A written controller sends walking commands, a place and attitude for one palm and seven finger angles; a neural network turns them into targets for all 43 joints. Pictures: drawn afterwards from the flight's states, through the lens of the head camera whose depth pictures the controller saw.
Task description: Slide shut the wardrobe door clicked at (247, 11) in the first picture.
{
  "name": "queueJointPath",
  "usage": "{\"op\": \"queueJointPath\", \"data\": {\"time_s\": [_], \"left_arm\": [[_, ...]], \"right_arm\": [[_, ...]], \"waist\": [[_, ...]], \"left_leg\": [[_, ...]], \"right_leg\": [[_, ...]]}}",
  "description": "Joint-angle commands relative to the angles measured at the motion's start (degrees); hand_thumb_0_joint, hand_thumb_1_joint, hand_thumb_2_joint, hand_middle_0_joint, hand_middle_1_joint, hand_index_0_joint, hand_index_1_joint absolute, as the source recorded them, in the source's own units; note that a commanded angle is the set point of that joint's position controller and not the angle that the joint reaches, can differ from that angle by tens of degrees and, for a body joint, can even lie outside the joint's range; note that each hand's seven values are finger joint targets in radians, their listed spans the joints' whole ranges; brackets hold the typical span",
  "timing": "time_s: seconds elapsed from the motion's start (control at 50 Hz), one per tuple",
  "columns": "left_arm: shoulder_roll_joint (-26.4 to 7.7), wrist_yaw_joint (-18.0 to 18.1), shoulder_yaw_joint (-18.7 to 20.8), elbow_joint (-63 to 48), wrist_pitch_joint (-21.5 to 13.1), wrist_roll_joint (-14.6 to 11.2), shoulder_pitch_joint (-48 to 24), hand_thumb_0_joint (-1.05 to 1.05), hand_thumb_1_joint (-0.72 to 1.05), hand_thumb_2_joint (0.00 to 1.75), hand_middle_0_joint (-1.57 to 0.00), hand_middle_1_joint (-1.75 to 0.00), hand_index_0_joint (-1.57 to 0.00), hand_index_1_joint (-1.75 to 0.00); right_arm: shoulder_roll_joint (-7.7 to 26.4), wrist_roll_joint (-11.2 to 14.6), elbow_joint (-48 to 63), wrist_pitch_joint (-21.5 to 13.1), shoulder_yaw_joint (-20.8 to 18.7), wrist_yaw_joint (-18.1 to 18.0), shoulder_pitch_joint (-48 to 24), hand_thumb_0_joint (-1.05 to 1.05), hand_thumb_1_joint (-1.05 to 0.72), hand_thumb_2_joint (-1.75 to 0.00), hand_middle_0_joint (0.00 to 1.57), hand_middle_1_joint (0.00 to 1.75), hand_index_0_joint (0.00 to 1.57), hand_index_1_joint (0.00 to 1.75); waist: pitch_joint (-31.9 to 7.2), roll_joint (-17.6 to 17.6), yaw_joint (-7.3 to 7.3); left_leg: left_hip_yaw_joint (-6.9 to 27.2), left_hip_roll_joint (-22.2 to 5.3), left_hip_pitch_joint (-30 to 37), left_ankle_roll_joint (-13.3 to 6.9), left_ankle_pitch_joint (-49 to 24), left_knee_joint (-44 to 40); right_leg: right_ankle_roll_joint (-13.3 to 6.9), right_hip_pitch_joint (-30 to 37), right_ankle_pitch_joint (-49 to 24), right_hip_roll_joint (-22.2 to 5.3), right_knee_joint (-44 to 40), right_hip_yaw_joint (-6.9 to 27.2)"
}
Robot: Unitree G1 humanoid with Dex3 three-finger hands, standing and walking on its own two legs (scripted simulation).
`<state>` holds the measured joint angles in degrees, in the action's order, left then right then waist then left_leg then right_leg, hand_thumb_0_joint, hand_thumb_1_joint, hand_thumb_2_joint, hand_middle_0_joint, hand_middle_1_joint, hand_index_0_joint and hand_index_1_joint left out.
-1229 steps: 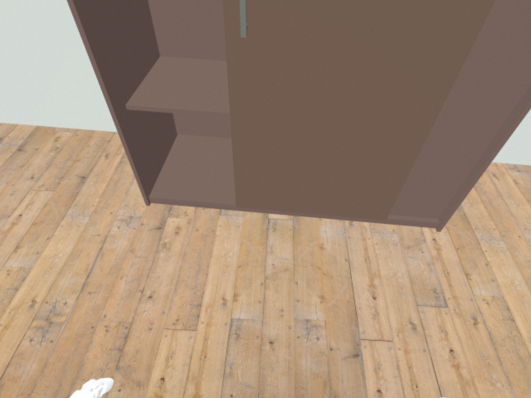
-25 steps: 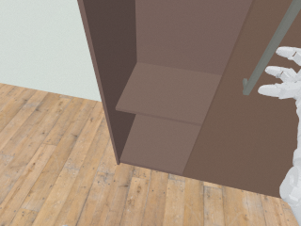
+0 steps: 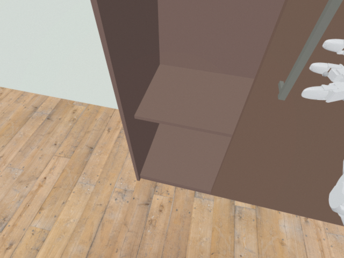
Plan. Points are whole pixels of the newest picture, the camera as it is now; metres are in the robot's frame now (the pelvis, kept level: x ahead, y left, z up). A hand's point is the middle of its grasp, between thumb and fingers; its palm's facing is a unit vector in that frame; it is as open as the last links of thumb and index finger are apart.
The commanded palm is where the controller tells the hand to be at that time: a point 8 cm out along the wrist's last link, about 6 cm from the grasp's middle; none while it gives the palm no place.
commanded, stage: move the hooked fingers beside the handle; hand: right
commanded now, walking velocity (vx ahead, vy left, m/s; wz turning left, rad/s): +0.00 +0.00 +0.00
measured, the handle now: (305, 46) +0.56 -0.20 +0.24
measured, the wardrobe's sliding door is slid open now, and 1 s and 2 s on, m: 0.45 0.45 0.45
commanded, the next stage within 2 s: feel for the door with the fingertips in 1.56 s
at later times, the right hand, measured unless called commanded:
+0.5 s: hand (328, 73) +0.48 -0.24 +0.22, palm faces +0.07 +1.00 -0.02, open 14.0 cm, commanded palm +0.46 -0.29 +0.21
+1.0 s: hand (324, 74) +0.49 -0.24 +0.22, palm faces +0.09 +1.00 -0.03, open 14.0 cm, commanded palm +0.47 -0.29 +0.21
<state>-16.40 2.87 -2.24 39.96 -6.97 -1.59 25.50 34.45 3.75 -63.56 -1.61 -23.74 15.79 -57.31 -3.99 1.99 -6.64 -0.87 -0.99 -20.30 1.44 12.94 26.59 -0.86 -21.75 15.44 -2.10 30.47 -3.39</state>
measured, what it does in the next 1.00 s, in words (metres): stands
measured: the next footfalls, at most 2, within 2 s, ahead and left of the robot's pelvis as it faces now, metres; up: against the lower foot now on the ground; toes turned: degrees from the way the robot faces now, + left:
none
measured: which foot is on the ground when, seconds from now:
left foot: down 0.00-1.00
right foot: down 0.00-1.00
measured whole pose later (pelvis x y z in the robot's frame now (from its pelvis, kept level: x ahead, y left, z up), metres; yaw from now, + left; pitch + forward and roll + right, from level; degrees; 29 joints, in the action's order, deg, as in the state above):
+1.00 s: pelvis +0.01 +0.01 +0.00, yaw -1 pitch +9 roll +1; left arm -17.4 3.7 -2.5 38.2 -5.5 -1.5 21.9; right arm 37.2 3.5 -65.7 0.3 -24.2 18.1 -59.5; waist -3.8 2.3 -7.0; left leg -2.2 -0.6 -22.1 0.8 14.0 27.6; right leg -0.2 -24.0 15.9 -2.5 31.3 -1.9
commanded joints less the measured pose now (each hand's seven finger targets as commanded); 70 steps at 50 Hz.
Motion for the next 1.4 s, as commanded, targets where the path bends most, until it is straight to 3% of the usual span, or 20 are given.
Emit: {"op": "queueJointPath", "data": {"time_s": [0.0,0.06,0.2,0.24,0.3,0.36,0.4,0.48,0.54,0.64,0.7,0.76,0.84,0.98,1.02,1.14,1.2,1.26,1.34,1.38], "left_arm": [[-10.14,1.28,3.48,-4.94,-2.35,-0.47,3.11,0.00,0.90,0.90,-0.20,-0.30,-0.20,-0.30],[-10.19,1.38,3.56,-5.13,-2.42,-0.38,3.78,0.00,0.90,0.90,-0.20,-0.30,-0.20,-0.30],[-10.32,1.41,3.69,-4.52,-2.53,-0.23,4.30,0.00,0.90,0.90,-0.20,-0.30,-0.20,-0.30],[-10.55,1.47,3.57,-4.42,-2.00,-0.43,4.42,0.00,0.90,0.90,-0.20,-0.30,-0.20,-0.30],[-10.40,1.17,3.60,-5.25,-1.53,-0.34,4.10,0.00,0.90,0.90,-0.20,-0.30,-0.20,-0.30],[-10.23,0.84,3.93,-6.42,-1.21,-0.38,3.52,0.00,0.90,0.90,-0.20,-0.30,-0.20,-0.30],[-10.00,0.80,3.99,-6.81,-0.98,-0.48,2.83,0.00,0.90,0.90,-0.20,-0.30,-0.20,-0.30],[-10.39,1.08,3.82,-6.79,-0.28,-0.87,1.84,0.00,0.90,0.90,-0.20,-0.30,-0.20,-0.30],[-10.34,1.06,3.53,-7.20,0.43,-0.85,1.60,0.00,0.90,0.90,-0.20,-0.30,-0.20,-0.30],[-9.43,1.33,3.51,-7.88,0.48,-1.12,0.34,0.00,0.90,0.90,-0.20,-0.30,-0.20,-0.30],[-9.68,2.02,3.33,-6.53,-0.34,-1.11,0.51,0.00,0.90,0.90,-0.20,-0.30,-0.20,-0.30],[-9.88,2.24,3.01,-5.45,-0.85,-0.95,0.96,0.00,0.90,0.90,-0.20,-0.30,-0.20,-0.30],[-10.02,1.96,2.73,-4.77,-0.44,-0.61,2.17,0.00,0.90,0.90,-0.20,-0.30,-0.20,-0.30],[-9.94,1.73,3.11,-5.78,-0.22,-0.24,3.35,0.00,0.90,0.90,-0.20,-0.30,-0.20,-0.30],[-10.42,1.73,3.21,-5.72,0.17,-0.29,3.90,0.00,0.90,0.90,-0.20,-0.30,-0.20,-0.30],[-10.78,1.37,3.45,-6.24,1.16,-0.52,4.85,0.00,0.90,0.90,-0.20,-0.30,-0.20,-0.30],[-10.73,1.31,3.79,-6.33,1.57,-0.47,5.02,0.00,0.90,0.90,-0.20,-0.30,-0.20,-0.30],[-11.29,1.53,4.02,-6.09,1.82,-0.65,5.13,0.00,0.90,0.90,-0.20,-0.30,-0.20,-0.30],[-10.69,1.39,4.12,-5.70,1.08,-0.62,4.71,0.00,0.90,0.90,-0.20,-0.30,-0.20,-0.30],[-10.73,1.47,4.04,-5.50,0.78,-0.54,4.55,0.00,0.90,0.90,-0.20,-0.30,-0.20,-0.30]], "right_arm": [[15.46,1.36,10.89,-2.97,-0.85,0.48,-30.58,0.00,0.50,-0.30,0.30,1.20,0.30,1.20],[18.00,1.13,13.02,-3.65,-2.30,0.95,-30.97,0.00,0.50,-0.30,0.30,1.20,0.30,1.20],[16.19,2.18,13.19,-4.09,-1.21,2.26,-30.58,0.00,0.50,-0.30,0.30,1.20,0.30,1.20],[19.73,2.08,11.14,-3.32,-3.76,2.59,-28.19,0.00,0.50,-0.30,0.30,1.20,0.30,1.20],[18.74,1.51,12.86,-2.67,-2.50,2.69,-28.03,0.00,0.50,-0.30,0.30,1.20,0.30,1.20],[18.71,1.67,18.73,-2.87,-2.71,2.60,-25.99,0.00,0.50,-0.30,0.30,1.20,0.30,1.20],[16.24,3.11,20.40,-2.55,-1.82,2.87,-24.52,0.00,0.50,-0.30,0.30,1.20,0.30,1.20],[19.00,4.37,17.79,-0.33,-5.04,3.23,-22.13,0.00,0.50,-0.30,0.30,1.20,0.30,1.20],[22.78,2.62,17.47,0.67,-6.56,2.92,-20.92,0.00,0.50,-0.30,0.30,1.20,0.30,1.20],[16.42,3.31,22.88,-0.40,-0.42,3.85,-24.99,0.00,0.50,-0.30,0.30,1.20,0.30,1.20],[12.91,5.20,20.50,-0.46,1.60,4.61,-29.02,0.00,0.50,-0.30,0.30,1.20,0.30,1.20],[15.48,4.85,16.34,0.22,-0.62,4.16,-28.96,0.00,0.50,-0.30,0.30,1.20,0.30,1.20],[17.34,2.21,10.17,0.42,-0.69,2.36,-29.42,0.00,0.50,-0.30,0.30,1.20,0.30,1.20],[21.48,0.68,11.95,-4.30,-2.97,2.11,-33.03,0.00,0.50,-0.30,0.30,1.20,0.30,1.20],[25.57,0.73,10.28,-4.67,-6.18,2.64,-31.04,0.00,0.50,-0.30,0.30,1.20,0.30,1.20],[25.61,0.30,8.79,-3.28,-5.75,4.55,-25.38,0.00,0.50,-0.30,0.30,1.20,0.30,1.20],[22.17,1.44,10.54,-2.72,-3.57,5.56,-25.23,0.00,0.50,-0.30,0.30,1.20,0.30,1.20],[23.89,2.75,11.09,-2.34,-5.74,6.15,-23.45,0.00,0.50,-0.30,0.30,1.20,0.30,1.20],[19.57,2.95,16.35,-2.89,-2.01,5.96,-27.12,0.00,0.50,-0.30,0.30,1.20,0.30,1.20],[20.63,2.90,18.61,-3.19,-2.87,5.22,-28.02,0.00,0.50,-0.30,0.30,1.20,0.30,1.20]], "waist": [[-13.31,1.62,-0.69],[-17.67,4.36,-0.11],[-18.74,4.00,-0.68],[-18.24,3.03,0.05],[-17.62,3.44,0.08],[-22.17,6.49,1.04],[-21.71,4.93,0.75],[-18.13,0.29,1.25],[-16.92,1.50,1.95],[-18.45,5.06,0.03],[-16.36,2.43,-1.70],[-17.20,4.31,-0.85],[-14.03,0.48,-1.49],[-21.45,3.77,-1.19],[-22.36,1.52,-0.29],[-20.21,4.41,0.83],[-18.52,3.09,-0.05],[-18.30,1.39,0.21],[-18.42,7.49,-0.83],[-19.51,8.96,-0.55]], "left_leg": [[-0.85,2.77,1.19,-2.69,-9.83,-2.86],[-0.84,2.62,2.43,-2.75,-11.61,-2.21],[-1.10,2.99,1.68,-2.69,-14.15,-2.05],[-1.02,2.77,3.05,-2.55,-15.61,-1.74],[-1.04,2.75,3.39,-2.61,-17.27,-1.43],[-0.98,2.77,4.49,-2.63,-19.90,-0.83],[-1.11,3.05,4.45,-2.59,-21.02,-1.04],[-1.11,2.80,6.68,-2.29,-21.54,-1.13],[-0.79,2.38,7.38,-2.25,-22.09,-0.97],[-0.66,2.54,5.51,-2.32,-21.96,-1.23],[-1.07,2.79,2.96,-2.31,-18.32,-2.22],[-1.08,2.30,3.03,-2.36,-17.24,-2.00],[-1.05,1.90,1.98,-2.04,-15.86,-1.66],[-0.11,2.04,4.53,-2.14,-18.65,-0.30],[0.14,2.13,6.44,-2.11,-19.85,0.00],[-0.44,2.30,5.57,-2.40,-19.37,-0.24],[-0.74,2.74,4.19,-2.42,-19.40,-0.77],[-0.81,2.74,4.22,-2.27,-18.06,-0.98],[-1.09,2.89,0.58,-2.43,-16.02,-1.41],[-1.38,3.01,0.17,-2.67,-15.46,-1.36]], "right_leg": [[-1.07,9.78,-9.69,0.26,-3.58,4.12],[-0.74,11.91,-12.33,0.40,-3.19,4.26],[-0.74,13.88,-16.10,0.27,-2.15,4.41],[-0.89,12.03,-16.43,0.36,-2.06,3.95],[-1.07,11.42,-17.95,0.59,-1.77,3.78],[-0.67,15.05,-22.88,0.35,-1.29,3.83],[-0.89,15.90,-24.52,0.15,-0.74,3.61],[-1.46,11.36,-20.42,0.44,-1.66,2.82],[-1.77,9.57,-19.38,0.92,-1.65,2.35],[-1.52,13.94,-20.99,0.70,-1.02,2.68],[-1.55,14.18,-17.43,0.63,-1.12,3.35],[-1.21,13.23,-16.51,0.92,-1.40,3.67],[-1.47,8.64,-13.83,0.97,-1.59,3.83],[-1.38,11.09,-16.54,0.89,-0.49,3.53],[-1.62,9.67,-16.79,0.79,-0.31,3.44],[-1.43,8.99,-17.65,0.78,-0.83,3.14],[-1.53,9.54,-18.58,0.51,-0.74,3.26],[-1.54,9.04,-16.98,0.30,-1.02,3.16],[-1.00,13.63,-18.91,0.05,-0.73,3.95],[-0.51,15.08,-20.03,-0.08,-0.82,4.66]]}}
